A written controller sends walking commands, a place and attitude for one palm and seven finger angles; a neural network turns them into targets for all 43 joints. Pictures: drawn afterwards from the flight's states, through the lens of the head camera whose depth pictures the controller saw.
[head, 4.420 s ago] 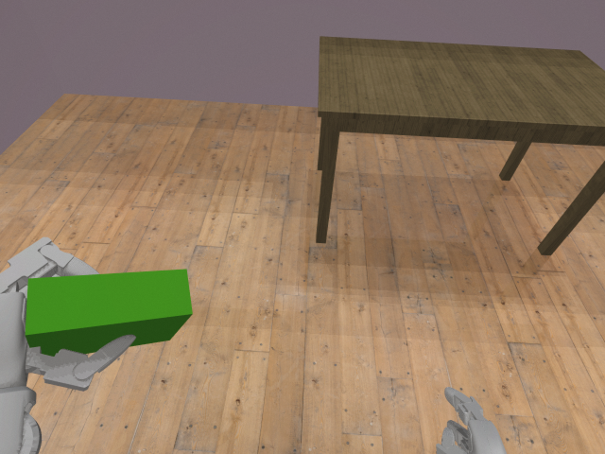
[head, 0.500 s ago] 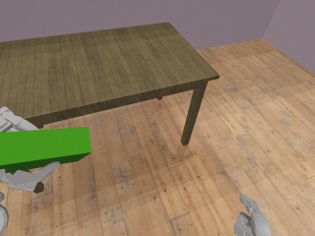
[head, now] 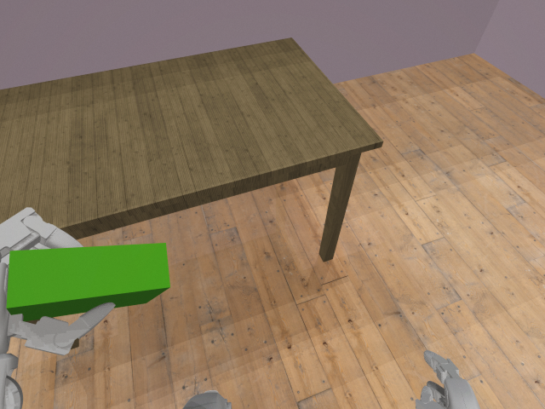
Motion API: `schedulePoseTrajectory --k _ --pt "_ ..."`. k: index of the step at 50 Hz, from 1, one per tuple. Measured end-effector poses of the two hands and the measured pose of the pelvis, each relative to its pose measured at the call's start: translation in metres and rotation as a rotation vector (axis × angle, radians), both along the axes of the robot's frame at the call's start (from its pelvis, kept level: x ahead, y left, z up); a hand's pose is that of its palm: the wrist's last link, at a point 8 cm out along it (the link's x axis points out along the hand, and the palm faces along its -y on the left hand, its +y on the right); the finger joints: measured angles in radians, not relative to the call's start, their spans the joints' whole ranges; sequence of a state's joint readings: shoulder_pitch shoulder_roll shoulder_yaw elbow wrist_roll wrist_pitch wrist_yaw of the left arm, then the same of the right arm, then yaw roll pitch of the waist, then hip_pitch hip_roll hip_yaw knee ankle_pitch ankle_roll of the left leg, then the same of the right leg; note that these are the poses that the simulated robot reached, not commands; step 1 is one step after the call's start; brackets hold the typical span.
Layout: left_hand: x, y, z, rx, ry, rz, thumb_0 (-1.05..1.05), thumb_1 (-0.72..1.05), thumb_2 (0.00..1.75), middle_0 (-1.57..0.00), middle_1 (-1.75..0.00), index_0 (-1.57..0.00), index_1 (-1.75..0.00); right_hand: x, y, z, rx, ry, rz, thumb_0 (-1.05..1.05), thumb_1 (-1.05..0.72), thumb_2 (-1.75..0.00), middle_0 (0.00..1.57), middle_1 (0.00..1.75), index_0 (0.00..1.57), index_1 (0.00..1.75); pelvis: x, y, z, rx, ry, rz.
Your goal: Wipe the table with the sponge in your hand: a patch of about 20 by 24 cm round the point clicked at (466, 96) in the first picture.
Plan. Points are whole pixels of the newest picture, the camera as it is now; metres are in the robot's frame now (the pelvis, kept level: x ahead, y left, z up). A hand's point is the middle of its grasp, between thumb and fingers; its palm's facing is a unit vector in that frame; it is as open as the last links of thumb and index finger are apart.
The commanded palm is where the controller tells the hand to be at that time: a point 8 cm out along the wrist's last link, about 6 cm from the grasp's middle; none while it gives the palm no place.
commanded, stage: take the last steps up to it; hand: left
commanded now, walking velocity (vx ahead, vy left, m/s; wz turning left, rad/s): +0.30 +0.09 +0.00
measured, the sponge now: (115, 279) +0.23 +0.19 +0.14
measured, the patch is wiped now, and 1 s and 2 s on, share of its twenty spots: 0.00 0.00 0.00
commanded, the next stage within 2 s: come to a stop and stand still in 0.84 s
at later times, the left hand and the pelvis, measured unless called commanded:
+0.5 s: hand (96, 196) +0.33 +0.24 +0.16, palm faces +0.39 -0.79 -0.48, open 9.3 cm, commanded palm +0.27 +0.28 +0.17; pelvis +0.11 +0.00 -0.02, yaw +0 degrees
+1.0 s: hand (105, 145) +0.42 +0.25 +0.17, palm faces +0.36 -0.83 -0.42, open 9.3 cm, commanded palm +0.36 +0.30 +0.17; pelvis +0.19 +0.03 -0.01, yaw -1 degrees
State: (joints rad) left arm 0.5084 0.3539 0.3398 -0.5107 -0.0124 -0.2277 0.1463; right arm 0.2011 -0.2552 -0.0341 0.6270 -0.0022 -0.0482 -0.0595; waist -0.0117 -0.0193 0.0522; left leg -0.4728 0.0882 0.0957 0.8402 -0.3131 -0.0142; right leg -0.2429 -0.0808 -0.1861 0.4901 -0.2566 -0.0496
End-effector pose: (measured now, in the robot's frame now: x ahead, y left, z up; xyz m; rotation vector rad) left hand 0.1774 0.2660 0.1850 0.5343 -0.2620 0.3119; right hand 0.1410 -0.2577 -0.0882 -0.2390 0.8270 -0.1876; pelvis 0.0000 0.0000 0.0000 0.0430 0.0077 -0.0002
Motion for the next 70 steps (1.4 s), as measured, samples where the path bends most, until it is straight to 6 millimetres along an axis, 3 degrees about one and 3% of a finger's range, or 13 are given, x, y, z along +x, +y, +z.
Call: schedulePoseTrajectory --k 6,11,16,20,26,32,36,40,46,51,55,60,70 --pt "0.024 0.024 0.0 -0.015 -0.065 0.013 0.0 -0.44 1.02 -0.82 -1.37 -0.83 -1.37 0.035 0.005 0.013 -0.068 -0.05 -0.011 0.02 -0.9 -0.9 0.2 0.29 0.2 0.3 0.032 0.017 -0.007 -0.021 -0.01 -0.012" --pt "0.059 0.043 -0.011 -0.044 -0.112 0.03 0.0 -0.44 1.02 -0.82 -1.37 -0.83 -1.37 0.065 0.034 0.008 -0.022 -0.098 -0.022 0.02 -0.9 -0.9 0.2 0.29 0.2 0.3 0.052 0.026 -0.015 -0.022 -0.027 -0.019" --pt "0.082 0.032 -0.005 -0.041 -0.069 0.001 0.0 -0.44 1.02 -0.83 -1.37 -0.83 -1.37 0.084 0.069 0.004 0.096 -0.103 0.013 0.02 -0.9 -0.9 0.2 0.29 0.2 0.3 0.072 0.023 -0.007 -0.044 -0.01 -0.027" --pt "0.094 0.016 0.002 0.01 -0.042 -0.022 0.0 -0.44 1.02 -0.83 -1.37 -0.83 -1.37 0.096 0.079 -0.009 0.157 -0.076 0.038 0.01 -0.9 -0.9 0.21 0.3 0.2 0.3 0.091 0.014 -0.007 -0.05 -0.01 -0.029" --pt "0.118 0.008 -0.006 0.031 -0.03 0.028 0.0 -0.44 1.02 -0.83 -1.37 -0.83 -1.37 0.118 0.056 -0.038 0.151 0.012 0.057 0.02 -0.9 -0.9 0.21 0.3 0.2 0.3 0.114 0.002 -0.018 -0.038 -0.028 -0.006" --pt "0.138 0.011 -0.011 -0.017 0.015 0.033 0.0 -0.44 1.02 -0.83 -1.37 -0.83 -1.37 0.138 0.022 -0.016 0.048 0.03 0.019 0.02 -0.9 -0.9 0.21 0.3 0.2 0.3 0.136 0.005 -0.006 -0.018 -0.016 -0.005" --pt "0.151 0.015 -0.007 -0.023 -0.022 -0.007 0.0 -0.44 1.02 -0.83 -1.37 -0.83 -1.37 0.155 0.011 0.004 -0.038 -0.007 0.004 0.02 -0.9 -0.9 0.2 0.3 0.2 0.3 0.152 0.013 -0.006 -0.02 -0.016 -0.007" --pt "0.169 0.031 -0.004 -0.009 -0.116 -0.036 0.0 -0.44 1.02 -0.83 -1.37 -0.83 -1.37 0.177 0.014 0.011 -0.087 -0.071 -0.035 0.02 -0.9 -0.9 0.2 0.29 0.2 0.3 0.17 0.028 -0.017 -0.032 -0.033 -0.021" --pt "0.198 0.046 -0.004 -0.025 -0.104 0.002 0.0 -0.44 1.02 -0.83 -1.37 -0.83 -1.37 0.2 0.051 0.013 0.017 -0.118 -0.016 0.02 -0.9 -0.9 0.2 0.29 0.2 0.3 0.185 0.03 -0.01 -0.048 -0.02 -0.023" --pt "0.202 0.024 0.0 -0.011 -0.046 -0.029 0.0 -0.44 1.02 -0.83 -1.37 -0.83 -1.37 0.208 0.074 0.002 0.118 -0.117 0.031 0.01 -0.9 -0.9 0.2 0.3 0.2 0.3 0.196 0.023 -0.008 -0.039 -0.014 -0.025" --pt "0.203 0.01 0.001 0.034 -0.008 -0.014 0.0 -0.44 1.02 -0.83 -1.37 -0.83 -1.37 0.212 0.075 -0.016 0.168 -0.081 0.062 0.01 -0.9 -0.9 0.21 0.3 0.2 0.3 0.201 0.011 -0.012 -0.041 -0.03 -0.019" --pt "0.204 0.006 -0.007 -0.009 0.043 0.038 0.0 -0.44 1.02 -0.83 -1.37 -0.83 -1.37 0.21 0.056 -0.022 0.162 -0.035 0.055 0.02 -0.9 -0.9 0.21 0.3 0.2 0.3 0.2 0.003 -0.007 -0.014 -0.024 -0.023" --pt "0.188 0.01 -0.005 -0.01 -0.012 -0.022 0.0 -0.44 1.02 -0.83 -1.37 -0.83 -1.36 0.197 0.016 0.005 -0.019 -0.068 0.02 0.02 -0.9 -0.9 0.2 0.3 0.2 0.3 0.182 0.008 -0.009 -0.034 -0.014 -0.002"
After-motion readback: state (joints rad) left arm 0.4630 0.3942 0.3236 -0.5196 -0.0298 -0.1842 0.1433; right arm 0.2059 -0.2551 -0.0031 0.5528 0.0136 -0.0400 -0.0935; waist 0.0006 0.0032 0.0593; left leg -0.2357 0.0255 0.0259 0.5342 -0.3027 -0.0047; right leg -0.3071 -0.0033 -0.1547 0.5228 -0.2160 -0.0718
